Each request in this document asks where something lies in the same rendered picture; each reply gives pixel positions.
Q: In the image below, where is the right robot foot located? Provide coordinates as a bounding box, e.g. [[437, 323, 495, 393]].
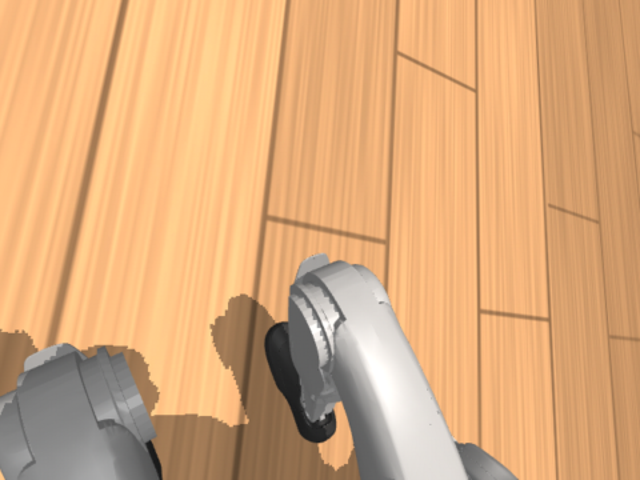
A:
[[265, 322, 336, 443]]

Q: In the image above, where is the left robot foot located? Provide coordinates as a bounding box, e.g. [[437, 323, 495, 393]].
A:
[[146, 440, 162, 480]]

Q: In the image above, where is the right robot hand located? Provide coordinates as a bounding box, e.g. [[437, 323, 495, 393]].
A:
[[452, 436, 519, 480]]

